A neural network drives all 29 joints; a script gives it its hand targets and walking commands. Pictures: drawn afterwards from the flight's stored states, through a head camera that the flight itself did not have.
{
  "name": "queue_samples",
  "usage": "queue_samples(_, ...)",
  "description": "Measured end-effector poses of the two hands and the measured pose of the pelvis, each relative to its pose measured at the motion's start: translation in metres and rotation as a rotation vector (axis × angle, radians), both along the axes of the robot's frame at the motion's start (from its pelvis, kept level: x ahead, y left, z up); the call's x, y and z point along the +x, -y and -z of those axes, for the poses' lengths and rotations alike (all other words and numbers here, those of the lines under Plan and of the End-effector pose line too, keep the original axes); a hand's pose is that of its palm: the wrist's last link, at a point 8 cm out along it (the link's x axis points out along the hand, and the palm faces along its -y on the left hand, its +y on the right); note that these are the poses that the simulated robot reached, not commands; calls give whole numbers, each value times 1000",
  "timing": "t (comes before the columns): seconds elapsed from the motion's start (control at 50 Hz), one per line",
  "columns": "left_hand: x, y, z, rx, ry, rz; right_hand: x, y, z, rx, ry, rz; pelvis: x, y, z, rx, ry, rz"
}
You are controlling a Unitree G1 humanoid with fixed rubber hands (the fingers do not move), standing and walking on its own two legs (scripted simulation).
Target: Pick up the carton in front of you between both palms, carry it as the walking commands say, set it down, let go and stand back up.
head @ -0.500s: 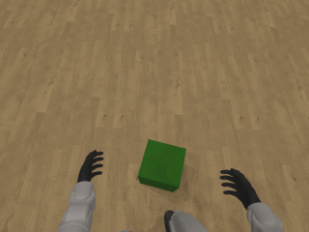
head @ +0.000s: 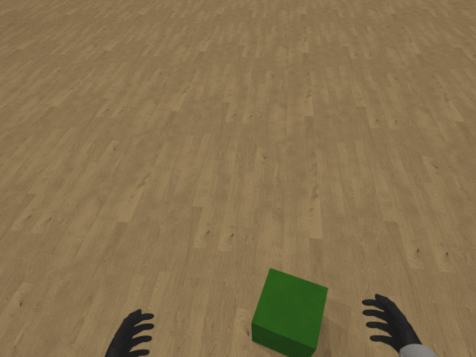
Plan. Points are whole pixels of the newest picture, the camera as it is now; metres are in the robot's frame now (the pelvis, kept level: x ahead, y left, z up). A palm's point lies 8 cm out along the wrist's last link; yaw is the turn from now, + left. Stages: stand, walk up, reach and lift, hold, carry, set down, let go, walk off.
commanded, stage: let go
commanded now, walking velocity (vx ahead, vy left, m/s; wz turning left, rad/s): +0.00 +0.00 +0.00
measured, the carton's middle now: (287, 316) +0.38 -0.12 -0.65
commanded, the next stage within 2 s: stand in 0.28 s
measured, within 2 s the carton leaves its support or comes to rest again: neither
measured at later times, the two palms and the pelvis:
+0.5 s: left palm out of the picture +0.10 +0.26 -0.08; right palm out of the picture +0.13 -0.31 -0.10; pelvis -0.01 -0.03 -0.01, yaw +1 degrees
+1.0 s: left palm out of the picture +0.11 +0.26 -0.09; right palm out of the picture +0.14 -0.32 -0.11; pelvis +0.01 -0.04 +0.00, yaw +3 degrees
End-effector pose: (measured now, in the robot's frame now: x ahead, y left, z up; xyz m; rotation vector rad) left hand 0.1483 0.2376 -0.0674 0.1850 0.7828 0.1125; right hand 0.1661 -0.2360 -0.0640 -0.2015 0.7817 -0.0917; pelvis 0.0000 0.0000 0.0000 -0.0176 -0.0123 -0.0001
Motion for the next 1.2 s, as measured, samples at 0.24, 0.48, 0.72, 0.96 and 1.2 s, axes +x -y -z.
queue_samples(0.24,-1,26,0,-8,2,21,-18,20,1,-12,-32,17,-14,18,3,7,53,-2)
queue_samples(0.48,-44,-18,10,193,-155,-56,-34,70,34,-109,-100,-13,-10,34,7,13,-13,-23)
queue_samples(0.72,-40,-24,13,210,-210,-102,-22,82,44,-134,-162,-29,7,40,6,15,-16,-40)
queue_samples(0.96,-38,-19,18,189,-229,-107,-23,87,43,-151,-187,-29,9,42,3,15,-4,-44)
queue_samples(1.2,-55,-27,18,191,-267,-117,-47,93,44,-163,-237,-16,0,40,-1,17,11,-41)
